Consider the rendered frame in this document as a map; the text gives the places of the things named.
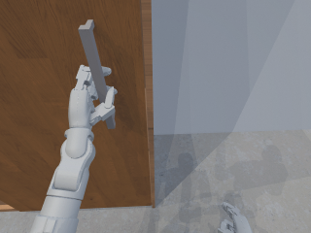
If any handle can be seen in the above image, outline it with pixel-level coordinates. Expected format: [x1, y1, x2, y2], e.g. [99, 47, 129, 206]
[78, 19, 116, 129]

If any robot right hand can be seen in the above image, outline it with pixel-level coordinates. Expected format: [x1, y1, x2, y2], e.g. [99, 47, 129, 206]
[218, 202, 253, 233]

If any robot left hand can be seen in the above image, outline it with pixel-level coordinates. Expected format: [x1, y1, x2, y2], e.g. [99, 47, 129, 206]
[68, 64, 118, 131]

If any left robot forearm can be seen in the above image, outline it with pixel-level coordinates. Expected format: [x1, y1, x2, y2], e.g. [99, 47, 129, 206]
[29, 127, 96, 233]

